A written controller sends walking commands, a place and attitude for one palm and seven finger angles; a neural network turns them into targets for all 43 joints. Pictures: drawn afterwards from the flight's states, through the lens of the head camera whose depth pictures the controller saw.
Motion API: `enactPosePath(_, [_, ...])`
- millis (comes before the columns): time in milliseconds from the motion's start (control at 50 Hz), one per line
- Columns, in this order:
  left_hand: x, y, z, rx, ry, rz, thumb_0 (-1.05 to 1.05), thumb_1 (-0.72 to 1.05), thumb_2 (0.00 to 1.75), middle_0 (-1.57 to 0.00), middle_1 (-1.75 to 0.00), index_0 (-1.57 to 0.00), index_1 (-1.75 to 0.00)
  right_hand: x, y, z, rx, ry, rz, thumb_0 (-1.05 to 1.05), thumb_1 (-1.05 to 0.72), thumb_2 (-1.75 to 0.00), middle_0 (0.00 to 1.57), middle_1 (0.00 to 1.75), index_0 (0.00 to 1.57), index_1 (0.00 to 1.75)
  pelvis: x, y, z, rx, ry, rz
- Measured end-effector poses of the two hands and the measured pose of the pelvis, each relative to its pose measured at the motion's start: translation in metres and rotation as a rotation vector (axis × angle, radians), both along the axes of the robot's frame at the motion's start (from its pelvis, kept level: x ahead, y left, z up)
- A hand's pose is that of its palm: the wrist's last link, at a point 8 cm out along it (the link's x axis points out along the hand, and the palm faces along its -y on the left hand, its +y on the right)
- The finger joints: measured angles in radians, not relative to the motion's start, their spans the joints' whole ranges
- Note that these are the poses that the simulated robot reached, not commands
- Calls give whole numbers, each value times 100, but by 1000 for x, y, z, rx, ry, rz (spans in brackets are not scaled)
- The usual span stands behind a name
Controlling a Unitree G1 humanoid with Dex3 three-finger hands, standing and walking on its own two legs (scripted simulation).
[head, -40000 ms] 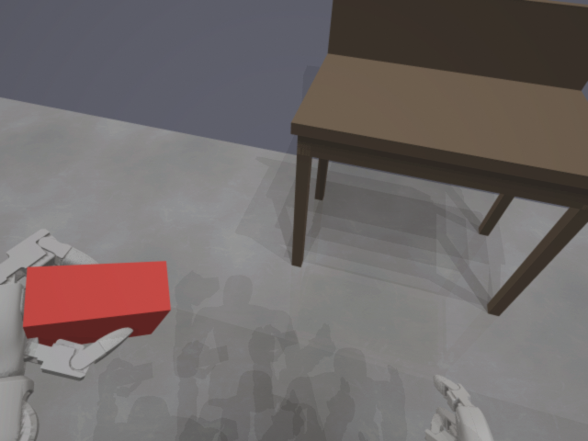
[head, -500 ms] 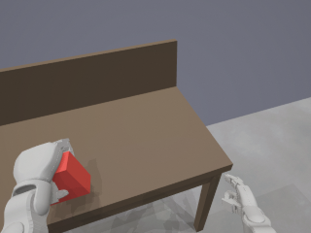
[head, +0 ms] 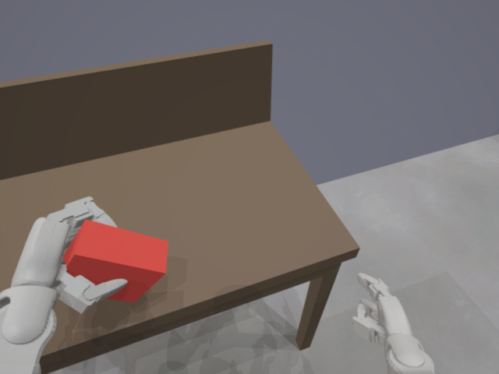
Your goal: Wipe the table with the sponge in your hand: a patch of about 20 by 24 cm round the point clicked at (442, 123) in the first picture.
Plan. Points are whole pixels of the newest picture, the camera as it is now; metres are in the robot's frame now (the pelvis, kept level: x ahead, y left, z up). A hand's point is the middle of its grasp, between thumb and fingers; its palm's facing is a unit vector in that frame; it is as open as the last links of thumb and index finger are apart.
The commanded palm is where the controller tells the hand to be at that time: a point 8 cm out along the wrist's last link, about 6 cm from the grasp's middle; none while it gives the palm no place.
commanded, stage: step back with the hand held close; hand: left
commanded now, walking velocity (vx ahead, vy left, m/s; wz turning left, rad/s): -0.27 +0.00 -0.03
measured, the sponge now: (125, 267) +0.23 +0.22 +0.09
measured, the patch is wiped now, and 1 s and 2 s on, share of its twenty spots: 1.00 1.00 1.00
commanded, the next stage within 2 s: stop stepping back and stand still in 1.28 s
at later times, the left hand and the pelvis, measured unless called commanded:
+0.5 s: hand (32, 290) +0.16 +0.28 +0.15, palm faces +0.38 -0.84 -0.39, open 9.6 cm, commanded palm +0.11 +0.32 +0.18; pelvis -0.05 +0.04 -0.02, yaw +0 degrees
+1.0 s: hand out of the picture +0.08 +0.30 +0.16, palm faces +0.47 -0.78 -0.40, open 9.6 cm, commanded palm +0.02 +0.32 +0.18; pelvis -0.12 +0.03 -0.03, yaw +4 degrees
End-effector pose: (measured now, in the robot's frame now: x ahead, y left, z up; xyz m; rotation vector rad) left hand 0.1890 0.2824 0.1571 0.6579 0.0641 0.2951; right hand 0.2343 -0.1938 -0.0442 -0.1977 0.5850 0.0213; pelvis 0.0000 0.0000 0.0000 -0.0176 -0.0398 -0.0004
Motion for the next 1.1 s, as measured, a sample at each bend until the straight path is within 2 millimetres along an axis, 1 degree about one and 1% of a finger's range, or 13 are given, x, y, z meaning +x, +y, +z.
enactPosePath(80, [-6,-5,1,-168,-156,-62,-1,-50,109,-78,-141,-81,-140,-34,-15,-9,-60,76,-67,1,-91,-90,20,30,20,30,-2,0,-3,-1,40,3])
enactPosePath(160, [-19,-7,10,-191,-239,-118,-1,-50,109,-78,-141,-81,-140,-73,-35,-25,-121,178,-158,1,-91,-90,20,30,21,30,-5,8,-7,-5,64,6])
enactPosePath(240, [-31,8,17,-143,-281,-122,-1,-50,109,-78,-141,-81,-140,-108,-46,-36,-150,247,-237,1,-91,-90,20,30,20,30,-11,18,-11,-9,74,7])
enactPosePath(340, [-44,33,12,-128,-306,-70,-1,-50,109,-78,-141,-81,-140,-136,-41,-39,-153,243,-278,2,-91,-90,20,30,20,30,-25,29,-15,-12,69,3])
enactPosePath(400, [-53,41,5,-147,-316,-50,-1,-50,109,-78,-141,-81,-140,-143,-31,-37,-150,209,-268,2,-91,-90,20,30,20,30,-35,35,-16,-14,64,-2])
enactPosePath(460, [-62,42,1,-150,-330,-52,-1,-50,109,-78,-141,-81,-140,-144,-19,-33,-146,165,-241,2,-91,-90,20,30,20,30,-44,39,-18,-17,55,-5])
enactPosePath(580, [-82,40,10,-113,-404,-71,-1,-50,109,-78,-141,-81,-140,-138,-2,-30,-128,96,-167,2,-91,-90,20,30,20,30,-61,38,-23,-28,44,7])
enactPosePath(660, [-96,37,15,-109,-442,-76,-1,-50,109,-78,-141,-81,-140,-136,3,-29,-117,76,-133,1,-90,-90,21,30,21,30,-72,34,-24,-35,40,18])
enactPosePath(740, [-109,34,13,-141,-459,-76,-1,-50,109,-78,-141,-81,-140,-140,3,-28,-132,83,-113,1,-90,-90,21,30,21,30,-82,33,-24,-36,50,41])
enactPosePath(820, [-122,34,11,-149,-469,-87,-1,-50,109,-78,-141,-81,-140,-148,1,-28,-162,98,-110,1,-90,-90,21,30,21,30,-94,34,-26,-36,55,53])
enactPosePath(1000, [-154,50,14,-45,-466,-26,-1,-50,109,-78,-141,-81,-140,-175,3,-36,-147,94,-104,1,-91,-90,20,30,21,30,-118,33,-30,-52,50,64])
enactPosePath(1040, [-161,50,14,-55,-470,-2,-1,-50,109,-78,-141,-81,-140,-182,5,-38,-128,97,-95,1,-91,-90,20,30,21,30,-122,29,-29,-51,63,49])
enactPosePath(1100, [-167,40,9,-112,-469,3,-1,-50,109,-78,-141,-81,-140,-195,5,-43,-108,102,-80,1,-91,-90,20,30,21,30,-136,24,-28,-72,65,27])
